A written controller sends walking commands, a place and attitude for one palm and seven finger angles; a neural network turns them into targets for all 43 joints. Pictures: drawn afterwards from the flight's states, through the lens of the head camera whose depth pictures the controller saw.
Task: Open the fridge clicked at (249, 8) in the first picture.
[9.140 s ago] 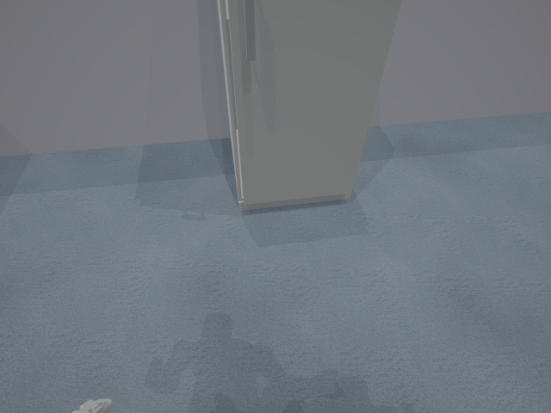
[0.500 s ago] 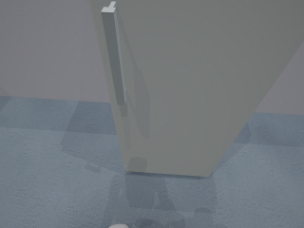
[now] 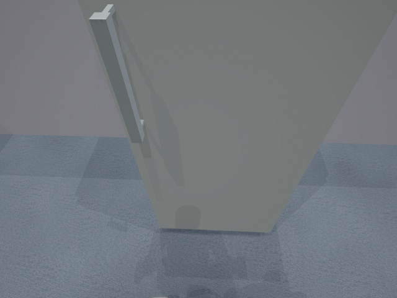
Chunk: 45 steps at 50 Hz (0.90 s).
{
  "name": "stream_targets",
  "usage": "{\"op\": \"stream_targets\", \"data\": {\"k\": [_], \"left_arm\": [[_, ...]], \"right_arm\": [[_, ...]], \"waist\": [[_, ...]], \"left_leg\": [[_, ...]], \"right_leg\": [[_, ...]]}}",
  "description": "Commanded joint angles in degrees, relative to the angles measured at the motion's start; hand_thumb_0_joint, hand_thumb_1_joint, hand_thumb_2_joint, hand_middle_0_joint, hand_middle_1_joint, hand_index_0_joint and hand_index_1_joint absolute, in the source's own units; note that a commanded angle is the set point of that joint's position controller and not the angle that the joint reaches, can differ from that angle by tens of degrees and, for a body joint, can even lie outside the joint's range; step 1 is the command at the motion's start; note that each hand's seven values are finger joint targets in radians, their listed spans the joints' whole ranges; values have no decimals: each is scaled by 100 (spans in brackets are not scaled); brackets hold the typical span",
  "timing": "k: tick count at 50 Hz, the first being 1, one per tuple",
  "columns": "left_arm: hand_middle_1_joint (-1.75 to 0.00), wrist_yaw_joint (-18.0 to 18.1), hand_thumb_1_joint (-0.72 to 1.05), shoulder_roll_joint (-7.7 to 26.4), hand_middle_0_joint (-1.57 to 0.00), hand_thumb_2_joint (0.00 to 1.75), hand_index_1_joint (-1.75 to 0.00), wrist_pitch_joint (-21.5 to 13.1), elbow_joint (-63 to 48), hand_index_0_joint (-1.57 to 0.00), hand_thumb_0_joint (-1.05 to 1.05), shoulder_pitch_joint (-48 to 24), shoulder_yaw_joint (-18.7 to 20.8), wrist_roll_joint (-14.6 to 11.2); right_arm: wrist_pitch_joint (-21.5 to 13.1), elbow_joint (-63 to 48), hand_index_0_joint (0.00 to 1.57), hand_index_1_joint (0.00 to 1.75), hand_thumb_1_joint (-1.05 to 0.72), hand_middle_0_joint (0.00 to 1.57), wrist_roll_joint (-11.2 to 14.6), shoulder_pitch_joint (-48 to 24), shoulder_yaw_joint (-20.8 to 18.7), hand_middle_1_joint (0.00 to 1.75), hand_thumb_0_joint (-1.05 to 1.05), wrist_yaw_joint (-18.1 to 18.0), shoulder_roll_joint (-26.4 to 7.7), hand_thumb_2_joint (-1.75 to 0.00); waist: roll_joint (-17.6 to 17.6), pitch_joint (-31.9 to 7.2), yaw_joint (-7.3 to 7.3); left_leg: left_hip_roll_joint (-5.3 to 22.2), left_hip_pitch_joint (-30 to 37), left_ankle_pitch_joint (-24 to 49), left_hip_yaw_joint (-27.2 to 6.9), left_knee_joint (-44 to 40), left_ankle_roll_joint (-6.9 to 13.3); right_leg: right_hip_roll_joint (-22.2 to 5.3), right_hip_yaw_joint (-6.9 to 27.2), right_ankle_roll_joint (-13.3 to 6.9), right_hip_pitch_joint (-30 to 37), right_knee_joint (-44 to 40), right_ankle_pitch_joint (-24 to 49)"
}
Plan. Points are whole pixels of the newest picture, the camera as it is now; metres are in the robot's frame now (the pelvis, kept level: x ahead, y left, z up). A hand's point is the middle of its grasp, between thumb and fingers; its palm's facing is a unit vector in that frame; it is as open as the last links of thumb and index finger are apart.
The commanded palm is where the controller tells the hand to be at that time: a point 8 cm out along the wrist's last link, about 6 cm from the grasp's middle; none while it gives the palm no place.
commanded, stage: come to a stop and stand still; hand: left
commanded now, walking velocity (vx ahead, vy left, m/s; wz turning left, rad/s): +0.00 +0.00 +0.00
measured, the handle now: (126, 84) +0.47 +0.19 +0.18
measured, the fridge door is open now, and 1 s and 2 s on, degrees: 0 0 0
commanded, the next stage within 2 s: look again from close up in 1.72 s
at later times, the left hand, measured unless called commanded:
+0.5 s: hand out of the picture -0.04 +0.13 -0.17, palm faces +0.09 -0.98 -0.16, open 7.3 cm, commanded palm none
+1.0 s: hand out of the picture -0.04 +0.15 -0.15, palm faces +0.07 -0.97 -0.23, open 7.4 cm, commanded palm none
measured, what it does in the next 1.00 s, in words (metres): steps on the spot: right foot, then left foot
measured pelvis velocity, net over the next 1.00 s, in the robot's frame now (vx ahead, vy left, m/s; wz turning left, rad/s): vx -0.03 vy -0.02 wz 0.03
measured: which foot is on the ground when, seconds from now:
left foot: down 0.00-0.02, up 0.04-0.28, down 0.30-1.00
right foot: up 0.00-0.00, down 0.02-1.00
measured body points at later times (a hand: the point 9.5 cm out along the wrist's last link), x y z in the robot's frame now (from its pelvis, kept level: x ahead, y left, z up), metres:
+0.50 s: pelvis -0.03 -0.03 +0.01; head -0.03 -0.02 +0.46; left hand -0.04 +0.19 -0.15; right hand -0.04 -0.24 -0.14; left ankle -0.05 +0.08 -0.73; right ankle +0.01 -0.12 -0.73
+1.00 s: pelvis -0.03 -0.02 +0.01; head -0.04 -0.05 +0.46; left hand -0.04 +0.21 -0.14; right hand -0.04 -0.22 -0.16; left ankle -0.05 +0.08 -0.73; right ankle +0.01 -0.12 -0.73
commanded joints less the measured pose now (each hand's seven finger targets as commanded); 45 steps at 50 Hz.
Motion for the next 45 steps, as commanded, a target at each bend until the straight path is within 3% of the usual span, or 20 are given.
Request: {"op": "stream_targets", "data": {"k": [1,2,3,5,8,11,14,15,16,17,18,22,29,33,34,35,36,37,41,45], "left_arm": [[-30,-37,90,1039,-20,90,-30,-105,-156,-20,0,784,108,69],[-30,-61,90,1103,-20,90,-30,-86,-297,-20,0,610,93,44],[-30,-44,90,985,-20,90,-30,-98,-363,-20,0,352,84,60],[-30,-57,90,824,-20,90,-30,-124,-393,-20,0,54,62,27],[-30,-50,90,776,-20,90,-30,-162,-343,-20,0,286,43,18],[-30,-47,90,842,-20,90,-30,-142,-163,-20,0,600,44,-15],[-30,-60,90,640,-20,90,-30,-117,-84,-20,0,463,-6,-120],[-30,-85,90,460,-20,90,-30,-102,-64,-20,0,543,-44,-149],[-30,-97,90,351,-20,90,-30,-109,-22,-20,0,598,-71,-152],[-30,-101,90,335,-20,90,-30,-138,38,-20,0,597,-83,-127],[-30,-87,90,350,-20,90,-30,-116,187,-20,0,542,-88,-106],[-30,-117,90,347,-20,90,-30,-123,483,-20,0,692,-144,-112],[-30,-101,90,239,-20,90,-30,-157,672,-20,0,792,-185,-104],[-30,-88,90,194,-20,90,-30,-178,719,-20,0,891,-188,-108],[-30,151,90,349,-20,90,-30,-282,865,-20,0,1277,-271,-41],[-30,90,90,636,-20,90,-30,-319,647,-20,0,1065,-209,-80],[-30,44,90,614,-20,90,-30,-316,550,-20,0,836,-175,-61],[-30,21,90,561,-20,90,-30,-319,527,-20,0,754,-173,-68],[-30,-49,90,234,-20,90,-30,-260,538,-20,0,764,-228,-79],[-30,-78,90,141,-20,90,-30,-272,593,-20,0,861,-248,-84]], "right_arm": [[128,-508,20,30,-90,20,97,326,-104,30,0,38,-155,-90],[168,-541,20,30,-90,20,74,193,-123,30,0,43,-320,-90],[197,-517,20,30,-90,20,61,232,-131,30,0,60,-269,-90],[169,-301,20,30,-90,20,48,492,-112,30,0,81,-317,-90],[78,-174,20,30,-90,20,102,666,-55,30,0,69,-269,-90],[8,-87,20,30,-90,20,111,744,44,30,0,17,-138,-90],[-76,236,20,30,-90,20,122,1345,119,30,0,-43,-173,-90],[-132,241,20,30,-90,20,87,1325,105,30,0,-67,-357,-90],[-149,207,20,30,-90,20,61,1147,108,30,0,-89,-473,-90],[-134,201,20,30,-90,20,53,1023,130,30,0,-88,-498,-90],[-162,288,20,30,-90,20,70,929,145,30,0,-94,-398,-90],[-152,423,20,30,-90,20,89,1112,203,30,0,-109,-292,-90],[-104,619,20,30,-90,20,85,1557,240,30,0,-97,-159,-90],[-122,674,20,30,-90,20,92,1645,258,30,0,-98,-95,-90],[-204,305,20,30,-90,20,103,872,201,30,0,-25,-506,-90],[-120,152,20,30,-90,20,106,1236,202,30,0,-16,-130,-90],[-145,218,20,30,-90,20,86,1522,200,30,0,-17,-96,-90],[-175,274,20,30,-90,20,80,1818,221,30,0,-11,-119,-90],[-212,138,20,30,-90,20,55,1708,204,30,0,-37,-247,-90],[-270,125,20,30,-90,20,71,1616,222,30,0,-51,-360,-90]], "waist": [[-1938,-142,9],[-1479,-134,126],[-1201,-81,-42],[-1369,3,-172],[-1108,-292,-85],[-787,-412,30],[-261,-405,-160],[426,-385,-53],[656,-334,72],[394,-388,121],[891,-292,118],[442,49,93],[-271,335,-58],[-211,269,-70],[404,553,140],[313,-171,-183],[320,-154,-304],[311,-356,-391],[166,165,-204],[-79,370,-86]], "left_leg": [[-241,-747,-1790,-170,1133,-87],[-182,-539,-2040,-531,1889,-33],[-139,-487,-1829,-636,2196,-23],[-117,-548,-1266,-590,2581,-35],[-134,-401,-1313,-383,1788,-130],[-152,48,-1175,-295,498,-146],[15,1106,-209,-503,-1072,-55],[459,1025,182,-1063,-1294,134],[788,626,366,-1302,-1383,294],[787,335,180,-1173,-1314,276],[679,178,175,-1111,-1466,227],[492,-48,-818,-1017,-1670,145],[260,236,-878,-775,-1506,108],[259,327,-756,-744,-1482,110],[283,84,-478,-419,-418,-106],[-41,381,-972,-607,-202,-77],[-35,611,-833,-610,-377,-1],[35,718,-664,-660,-474,46],[293,-153,-1332,-1166,-1331,211],[323,-360,-1273,-1255,-1643,252]], "right_leg": [[-1646,2059,-661,-19,-2494,562],[-1849,2111,-1080,-501,-2726,108],[-1627,1914,-1119,-676,-2762,-34],[-1165,1359,-969,-506,-2503,580],[-1033,943,-1020,261,-2218,1574],[-1020,1075,-1102,568,-2054,1695],[-596,766,-657,161,-1724,897],[-271,572,-441,117,-1559,775],[-113,404,-297,415,-1603,804],[-114,400,-243,796,-1724,915],[-154,348,-225,979,-1646,1056],[-181,388,-247,1090,-1906,841],[-261,562,-264,587,-2359,56],[-277,546,-284,560,-2365,80],[-522,659,-221,404,-2031,1600],[-784,1145,-511,314,-2358,-119],[-771,1098,-636,-76,-2349,-900],[-618,882,-637,-148,-2162,-846],[-179,465,-449,162,-1710,-440],[-151,408,-405,480,-1598,91]]}}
